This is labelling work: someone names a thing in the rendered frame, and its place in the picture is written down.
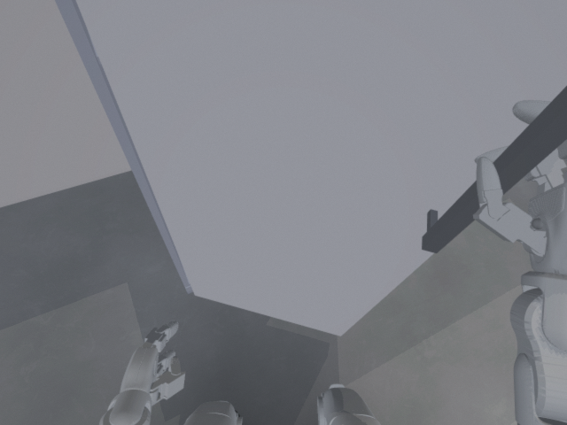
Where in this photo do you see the fridge door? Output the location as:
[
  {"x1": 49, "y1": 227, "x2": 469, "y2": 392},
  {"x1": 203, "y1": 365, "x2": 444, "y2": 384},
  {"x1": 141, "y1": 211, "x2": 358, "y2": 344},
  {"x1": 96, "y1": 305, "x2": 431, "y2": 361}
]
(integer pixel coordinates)
[{"x1": 76, "y1": 0, "x2": 567, "y2": 336}]

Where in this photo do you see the robot right hand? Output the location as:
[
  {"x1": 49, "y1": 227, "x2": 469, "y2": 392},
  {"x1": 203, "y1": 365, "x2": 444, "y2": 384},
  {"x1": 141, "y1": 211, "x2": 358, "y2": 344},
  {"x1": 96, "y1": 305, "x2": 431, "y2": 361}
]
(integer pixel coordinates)
[{"x1": 473, "y1": 100, "x2": 567, "y2": 274}]

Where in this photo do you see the right robot thigh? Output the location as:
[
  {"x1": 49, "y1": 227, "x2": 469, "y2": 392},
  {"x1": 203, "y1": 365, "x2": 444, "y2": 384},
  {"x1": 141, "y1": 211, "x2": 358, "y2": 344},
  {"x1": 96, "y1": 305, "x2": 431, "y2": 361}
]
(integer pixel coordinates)
[{"x1": 317, "y1": 388, "x2": 381, "y2": 425}]

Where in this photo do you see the left robot thigh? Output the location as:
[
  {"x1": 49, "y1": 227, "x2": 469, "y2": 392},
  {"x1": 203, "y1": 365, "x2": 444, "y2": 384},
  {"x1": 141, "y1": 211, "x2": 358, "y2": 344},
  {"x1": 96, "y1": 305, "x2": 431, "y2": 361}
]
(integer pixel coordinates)
[{"x1": 184, "y1": 401, "x2": 242, "y2": 425}]

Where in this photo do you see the robot left hand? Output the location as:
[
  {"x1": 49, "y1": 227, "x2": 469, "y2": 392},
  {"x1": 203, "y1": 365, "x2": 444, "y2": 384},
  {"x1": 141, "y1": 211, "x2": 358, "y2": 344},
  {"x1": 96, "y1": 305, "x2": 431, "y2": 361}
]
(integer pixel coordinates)
[{"x1": 120, "y1": 321, "x2": 185, "y2": 406}]

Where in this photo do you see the left robot forearm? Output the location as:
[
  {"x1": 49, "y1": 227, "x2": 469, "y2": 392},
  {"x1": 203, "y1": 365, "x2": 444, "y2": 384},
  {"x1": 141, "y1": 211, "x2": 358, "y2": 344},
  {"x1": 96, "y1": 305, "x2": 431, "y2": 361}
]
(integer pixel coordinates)
[{"x1": 99, "y1": 390, "x2": 151, "y2": 425}]

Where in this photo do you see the robot thigh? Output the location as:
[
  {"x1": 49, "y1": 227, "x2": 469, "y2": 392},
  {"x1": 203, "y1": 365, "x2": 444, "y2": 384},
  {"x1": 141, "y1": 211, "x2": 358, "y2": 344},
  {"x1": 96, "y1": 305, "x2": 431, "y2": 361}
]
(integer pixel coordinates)
[
  {"x1": 184, "y1": 401, "x2": 242, "y2": 425},
  {"x1": 317, "y1": 388, "x2": 381, "y2": 425}
]

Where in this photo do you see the handle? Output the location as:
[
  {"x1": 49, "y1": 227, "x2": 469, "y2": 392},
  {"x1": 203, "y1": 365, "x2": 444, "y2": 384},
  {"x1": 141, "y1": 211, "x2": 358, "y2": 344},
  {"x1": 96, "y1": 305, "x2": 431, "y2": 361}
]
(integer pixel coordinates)
[{"x1": 422, "y1": 86, "x2": 567, "y2": 253}]

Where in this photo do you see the right robot forearm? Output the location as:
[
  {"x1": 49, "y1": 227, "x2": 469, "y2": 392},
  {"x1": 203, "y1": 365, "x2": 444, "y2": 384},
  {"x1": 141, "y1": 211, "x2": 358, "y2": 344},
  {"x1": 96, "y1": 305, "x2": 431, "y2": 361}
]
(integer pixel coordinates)
[{"x1": 510, "y1": 271, "x2": 567, "y2": 425}]

